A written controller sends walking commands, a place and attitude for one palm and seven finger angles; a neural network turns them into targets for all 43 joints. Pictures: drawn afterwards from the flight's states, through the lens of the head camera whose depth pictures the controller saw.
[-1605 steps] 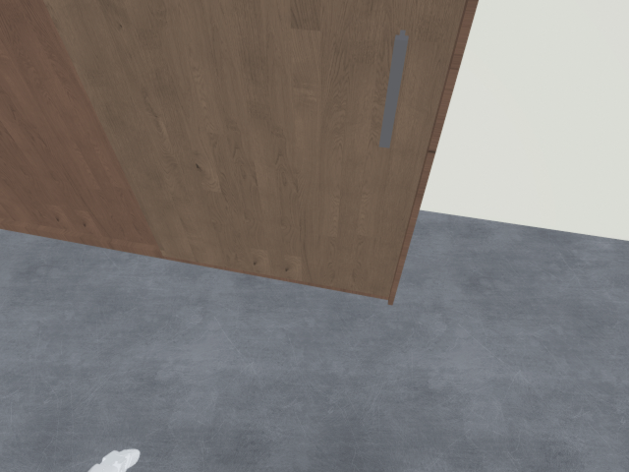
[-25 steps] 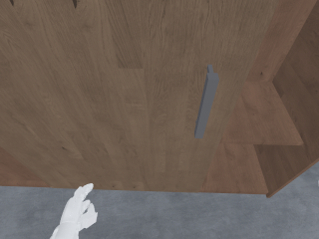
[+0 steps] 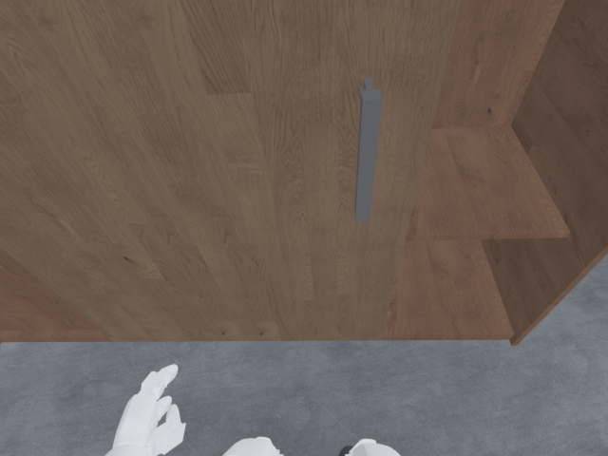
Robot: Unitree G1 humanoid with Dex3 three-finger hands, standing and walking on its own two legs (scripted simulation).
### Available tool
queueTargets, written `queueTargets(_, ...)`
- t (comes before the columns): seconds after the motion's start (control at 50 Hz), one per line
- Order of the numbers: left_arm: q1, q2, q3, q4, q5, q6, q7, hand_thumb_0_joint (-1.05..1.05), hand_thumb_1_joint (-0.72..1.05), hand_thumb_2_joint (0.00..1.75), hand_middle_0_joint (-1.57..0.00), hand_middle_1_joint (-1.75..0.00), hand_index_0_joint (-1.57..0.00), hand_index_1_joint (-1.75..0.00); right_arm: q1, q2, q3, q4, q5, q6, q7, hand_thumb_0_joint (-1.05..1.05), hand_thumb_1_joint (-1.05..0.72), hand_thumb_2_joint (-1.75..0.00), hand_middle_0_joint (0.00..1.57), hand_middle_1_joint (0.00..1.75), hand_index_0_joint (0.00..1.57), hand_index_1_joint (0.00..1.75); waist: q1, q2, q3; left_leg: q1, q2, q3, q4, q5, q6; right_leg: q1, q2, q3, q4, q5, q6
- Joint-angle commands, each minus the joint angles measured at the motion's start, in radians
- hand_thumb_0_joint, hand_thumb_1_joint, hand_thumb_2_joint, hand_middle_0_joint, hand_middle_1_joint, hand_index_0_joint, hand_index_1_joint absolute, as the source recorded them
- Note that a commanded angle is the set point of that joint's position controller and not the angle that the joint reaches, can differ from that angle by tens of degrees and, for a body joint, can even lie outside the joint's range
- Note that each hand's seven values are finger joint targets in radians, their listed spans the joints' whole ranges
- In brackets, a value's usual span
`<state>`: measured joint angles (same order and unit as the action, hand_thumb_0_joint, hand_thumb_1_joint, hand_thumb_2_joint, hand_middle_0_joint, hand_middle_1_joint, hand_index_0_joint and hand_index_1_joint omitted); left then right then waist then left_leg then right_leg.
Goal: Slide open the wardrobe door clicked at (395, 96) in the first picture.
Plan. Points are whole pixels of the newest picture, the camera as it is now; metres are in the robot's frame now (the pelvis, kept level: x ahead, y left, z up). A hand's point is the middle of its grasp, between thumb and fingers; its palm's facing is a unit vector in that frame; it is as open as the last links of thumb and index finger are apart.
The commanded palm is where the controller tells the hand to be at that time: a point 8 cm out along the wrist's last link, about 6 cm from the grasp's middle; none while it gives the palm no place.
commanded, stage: step back with the hand held close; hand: right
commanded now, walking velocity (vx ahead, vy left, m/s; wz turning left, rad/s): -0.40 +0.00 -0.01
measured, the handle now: (364, 156) +0.53 -0.06 +0.10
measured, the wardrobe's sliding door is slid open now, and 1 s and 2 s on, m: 0.43 0.43 0.43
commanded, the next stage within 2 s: stop stepping back and stand still in 0.22 s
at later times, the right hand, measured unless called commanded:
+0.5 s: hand out of the picture +0.20 -0.26 +0.17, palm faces +0.27 +0.89 -0.38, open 7.4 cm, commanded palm +0.11 -0.30 +0.19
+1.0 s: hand out of the picture +0.19 -0.29 +0.16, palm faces +0.36 +0.87 -0.35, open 7.4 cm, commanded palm +0.11 -0.34 +0.19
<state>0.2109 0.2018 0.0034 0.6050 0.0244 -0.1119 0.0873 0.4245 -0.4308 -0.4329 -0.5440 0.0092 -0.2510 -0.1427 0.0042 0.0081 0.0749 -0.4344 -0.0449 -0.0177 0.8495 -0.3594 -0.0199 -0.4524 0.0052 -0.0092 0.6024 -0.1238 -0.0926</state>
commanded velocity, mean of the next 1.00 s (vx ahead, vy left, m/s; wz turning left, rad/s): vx -0.06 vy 0.02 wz -0.01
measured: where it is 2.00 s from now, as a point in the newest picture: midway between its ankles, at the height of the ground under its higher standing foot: outside the picture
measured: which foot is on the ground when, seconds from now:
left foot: up 0.00-0.22, down 0.24-0.40, up 0.42-0.70, down 0.72-1.00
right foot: down 0.00-0.24, up 0.26-0.36, down 0.38-0.70, up 0.72-0.86, down 0.88-1.00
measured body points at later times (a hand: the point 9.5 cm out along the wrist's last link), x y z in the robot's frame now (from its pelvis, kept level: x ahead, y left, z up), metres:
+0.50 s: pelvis -0.06 -0.02 +0.01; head -0.02 -0.07 +0.46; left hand +0.10 +0.23 -0.04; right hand +0.18 -0.30 +0.19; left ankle -0.13 +0.12 -0.67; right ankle +0.02 -0.06 -0.72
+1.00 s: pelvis -0.05 -0.05 +0.01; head -0.03 -0.08 +0.46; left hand +0.12 +0.19 -0.05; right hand +0.16 -0.33 +0.18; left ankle -0.12 +0.08 -0.71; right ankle -0.05 -0.14 -0.72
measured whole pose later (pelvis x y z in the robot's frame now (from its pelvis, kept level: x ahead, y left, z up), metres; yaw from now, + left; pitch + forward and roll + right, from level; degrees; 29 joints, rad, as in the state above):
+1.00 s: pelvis -0.05 -0.05 +0.01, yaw +3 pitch +1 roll +0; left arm 0.19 0.17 -0.02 0.63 0.02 -0.17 0.08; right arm 0.43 -0.38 -0.36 -0.47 0.02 -0.15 -0.14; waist 0.00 0.08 0.00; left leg -0.22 0.02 0.00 0.64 -0.37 0.00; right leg -0.26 0.02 -0.03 0.55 -0.31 -0.03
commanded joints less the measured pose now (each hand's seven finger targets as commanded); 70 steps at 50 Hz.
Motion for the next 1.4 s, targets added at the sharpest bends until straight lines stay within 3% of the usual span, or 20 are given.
queueTargets(0.0, -0.082, 0.142, 0.076, -0.148, -0.005, -0.069, -0.012, 0.0, 0.9, 0.9, -0.2, -0.3, -0.2, -0.3, 0.04, -0.175, -0.167, -0.187, 0.022, -0.073, -0.018, 0.0, -0.9, -0.9, 0.2, 0.3, 0.2, 0.3, -0.024, -0.142, -0.188, 0.144, -0.043, -0.005, 0.236, -0.118, 0.016, -0.021, -0.284, 0.35, -0.462, -0.457, -0.058)
queueTargets(0.14, -0.054, 0.129, 0.056, -0.09, 0.003, -0.082, -0.028, 0.0, 0.9, 0.9, -0.2, -0.3, -0.2, -0.3, 0.05, -0.146, -0.077, -0.228, 0.054, -0.055, -0.008, 0.0, -0.9, -0.9, 0.2, 0.3, 0.2, 0.3, -0.025, -0.267, -0.268, 0.281, -0.032, 0.087, -0.467, -0.11, 0.069, 0.216, -0.194, 0.2, -0.472, -0.266, 0.118)
queueTargets(0.24, -0.116, 0.087, 0.029, -0.087, 0.012, -0.059, -0.003, 0.0, 0.9, 0.9, -0.2, -0.3, -0.2, -0.3, -0.052, -0.289, -0.167, -0.227, 0.06, -0.082, -0.017, 0.0, -0.9, -0.9, 0.2, 0.3, 0.2, 0.3, -0.045, 0.138, -0.18, -0.031, 0.391, -0.144, -0.639, 0.469, 0.194, 0.239, -0.004, 0.01, 0.316, -0.248, 0.133)
queueTargets(0.28, -0.128, 0.088, 0.037, -0.075, -0.012, -0.068, -0.003, 0.0, 0.9, 0.9, -0.2, -0.3, -0.2, -0.3, -0.108, -0.207, -0.083, -0.143, 0.045, -0.074, 0.019, 0.0, -0.9, -0.9, 0.2, 0.3, 0.2, 0.3, -0.017, 0.305, -0.216, 0.131, 0.296, -0.03, -0.495, 0.708, 0.15, 0.144, 0.032, 0.003, 0.288, -0.229, 0.12)
queueTargets(0.32, -0.126, 0.115, 0.025, -0.099, -0.027, -0.053, 0.023, 0.0, 0.9, 0.9, -0.2, -0.3, -0.2, -0.3, -0.065, -0.187, -0.09, -0.074, 0.048, -0.021, 0.021, 0.0, -0.9, -0.9, 0.2, 0.3, 0.2, 0.3, 0.009, 0.186, -0.17, 0.184, 0.202, 0.049, -0.292, 0.813, 0.069, 0.227, 0.015, -0.027, -0.016, 0.081, 0.095)
queueTargets(0.36, -0.112, 0.161, 0.036, -0.115, -0.026, -0.068, 0.012, 0.0, 0.9, 0.9, -0.2, -0.3, -0.2, -0.3, -0.019, -0.181, -0.093, -0.127, 0.056, -0.005, 0.023, 0.0, -0.9, -0.9, 0.2, 0.3, 0.2, 0.3, -0.008, -0.283, -0.281, 0.047, 0.004, 0.052, 0.056, 0.122, 0.003, 0.47, -0.192, 0.257, -0.229, 0.711, -0.012)
queueTargets(0.4, -0.075, 0.137, 0.035, -0.105, -0.015, -0.096, -0.017, 0.0, 0.9, 0.9, -0.2, -0.3, -0.2, -0.3, -0.034, -0.18, -0.097, -0.163, 0.051, -0.025, 0.016, 0.0, -0.9, -0.9, 0.2, 0.3, 0.2, 0.3, -0.016, -0.231, -0.28, 0.014, -0.03, -0.071, 0.188, -0.247, 0.035, 0.41, -0.271, 0.414, -0.328, 0.342, -0.012)
queueTargets(0.5, -0.091, 0.115, 0.033, -0.149, -0.014, -0.104, -0.031, 0.0, 0.9, 0.9, -0.2, -0.3, -0.2, -0.3, 0.199, -0.193, -0.152, -0.351, 0.046, -0.011, -0.004, 0.0, -0.9, -0.9, 0.2, 0.3, 0.2, 0.3, -0.03, -0.246, -0.234, 0.226, -0.014, 0.062, -0.047, -0.032, 0.031, 0.145, -0.158, 0.219, -0.549, -0.434, 0.094)
queueTargets(0.56, -0.073, 0.121, 0.036, -0.151, 0.0, -0.085, -0.022, 0.0, 0.9, 0.9, -0.2, -0.3, -0.2, -0.3, 0.221, -0.172, -0.146, -0.267, 0.027, -0.004, -0.013, 0.0, -0.9, -0.9, 0.2, 0.3, 0.2, 0.3, -0.031, -0.35, -0.138, 0.416, -0.05, 0.134, -0.184, -0.103, 0.046, -0.07, -0.145, 0.164, -0.619, -0.568, 0.104)
queueTargets(0.62, -0.053, 0.126, 0.051, -0.127, 0.005, -0.067, -0.002, 0.0, 0.9, 0.9, -0.2, -0.3, -0.2, -0.3, 0.151, -0.172, -0.13, -0.134, 0.023, 0.008, -0.01, 0.0, -0.9, -0.9, 0.2, 0.3, 0.2, 0.3, -0.036, -0.16, -0.145, 0.489, -0.027, 0.123, -0.453, -0.103, 0.07, -0.028, -0.097, 0.104, -0.467, -0.488, 0.126)
queueTargets(0.66, -0.028, 0.126, 0.062, -0.098, -0.002, -0.049, 0.009, 0.0, 0.9, 0.9, -0.2, -0.3, -0.2, -0.3, 0.083, -0.188, -0.119, -0.084, 0.029, 0.014, 0.001, 0.0, -0.9, -0.9, 0.2, 0.3, 0.2, 0.3, -0.013, 0.129, -0.17, 0.241, 0.174, -0.068, -0.648, -0.065, 0.134, 0.168, -0.002, 0.011, -0.021, -0.291, 0.104)
queueTargets(0.68, -0.046, 0.131, 0.055, -0.096, -0.001, -0.044, 0.007, 0.0, 0.9, 0.9, -0.2, -0.3, -0.2, -0.3, 0.057, -0.179, -0.116, -0.067, 0.039, 0.021, 0.0, 0.0, -0.9, -0.9, 0.2, 0.3, 0.2, 0.3, -0.012, 0.166, -0.131, 0.056, 0.33, -0.289, -0.747, -0.174, 0.194, 0.165, 0.017, 0.051, 0.204, -0.224, 0.095)
queueTargets(0.72, -0.077, 0.142, 0.047, -0.084, 0.002, -0.034, -0.003, 0.0, 0.9, 0.9, -0.2, -0.3, -0.2, -0.3, -0.086, -0.226, -0.133, -0.105, 0.045, 0.02, 0.0, 0.0, -0.9, -0.9, 0.2, 0.3, 0.2, 0.3, 0.006, 0.16, -0.094, -0.028, 0.427, -0.317, -0.714, -0.154, 0.263, 0.087, -0.042, 0.07, 0.455, -0.186, 0.104)
queueTargets(0.82, -0.087, 0.135, 0.037, -0.069, -0.02, -0.083, 0.029, 0.0, 0.9, 0.9, -0.2, -0.3, -0.2, -0.3, -0.153, -0.092, 0.027, -0.063, 0.012, 0.025, -0.006, 0.0, -0.9, -0.9, 0.2, 0.3, 0.2, 0.3, 0.005, -0.029, -0.073, 0.121, 0.223, -0.093, -0.471, 0.152, 0.131, 0.238, -0.019, -0.016, -0.092, -0.114, 0.06)
queueTargets(0.92, -0.061, 0.115, 0.018, -0.118, -0.016, -0.112, 0.004, 0.0, 0.9, 0.9, -0.2, -0.3, -0.2, -0.3, -0.108, -0.225, -0.092, -0.301, 0.014, -0.01, -0.02, 0.0, -0.9, -0.9, 0.2, 0.3, 0.2, 0.3, -0.01, -0.216, -0.203, 0.119, 0.02, 0.053, -0.17, 0.196, 0.016, 0.415, -0.163, 0.238, -0.172, 0.681, 0.022)
queueTargets(0.98, -0.076, 0.125, 0.03, -0.128, -0.011, -0.112, -0.02, 0.0, 0.9, 0.9, -0.2, -0.3, -0.2, -0.3, 0.026, -0.222, -0.151, -0.283, 0.022, -0.018, -0.013, 0.0, -0.9, -0.9, 0.2, 0.3, 0.2, 0.3, -0.031, -0.231, -0.193, 0.181, 0.018, 0.049, -0.239, -0.01, 0.023, 0.351, -0.183, 0.208, -0.229, 0.526, 0.035)
queueTargets(1.18, -0.057, 0.134, 0.041, -0.14, -0.034, -0.045, -0.012, 0.0, 0.9, 0.9, -0.2, -0.3, -0.2, -0.3, 0.128, -0.135, -0.103, -0.039, 0.056, -0.004, 0.0, 0.0, -0.9, -0.9, 0.2, 0.3, 0.2, 0.3, 0.008, 0.044, -0.309, 0.379, 0.141, -0.037, -0.364, 0.746, 0.044, 0.281, -0.075, 0.043, -0.084, 0.388, 0.073)
queueTargets(1.26, -0.074, 0.138, 0.038, -0.147, -0.032, -0.035, 0.001, 0.0, 0.9, 0.9, -0.2, -0.3, -0.2, -0.3, 0.065, -0.138, -0.069, -0.084, 0.043, 0.004, -0.001, 0.0, -0.9, -0.9, 0.2, 0.3, 0.2, 0.3, -0.002, -0.013, -0.276, 0.33, 0.114, -0.006, -0.369, 0.611, 0.025, 0.313, -0.085, 0.061, -0.116, 0.405, 0.064)
queueTargets(1.28, -0.128, 0.241, 0.085, 0.052, -0.053, -0.093, -0.088, 0.0, 0.9, 0.9, -0.2, -0.3, -0.2, -0.3, 0.025, 0.023, 0.341, 0.635, -0.013, 0.124, 0.108, 0.0, -0.9, -0.9, 0.2, 0.3, 0.2, 0.3, 0.046, -0.009, -0.192, 0.17, 0.171, 0.04, -0.248, 0.647, 0.051, 0.3, -0.105, 0.095, 0.009, 0.561, 0.067)
queueTargets(1.38, -0.071, 0.219, 0.059, 0.07, -0.005, 0.038, -0.086, 0.0, 0.9, 0.9, -0.2, -0.3, -0.2, -0.3, -0.067, 0.032, 0.324, 0.845, -0.049, 0.238, 0.14, 0.0, -0.9, -0.9, 0.2, 0.3, 0.2, 0.3, -0.014, 0.05, -0.156, 0.212, 0.125, 0.004, -0.279, 0.159, 0.048, 0.103, -0.132, 0.19, -0.105, 0.191, 0.001)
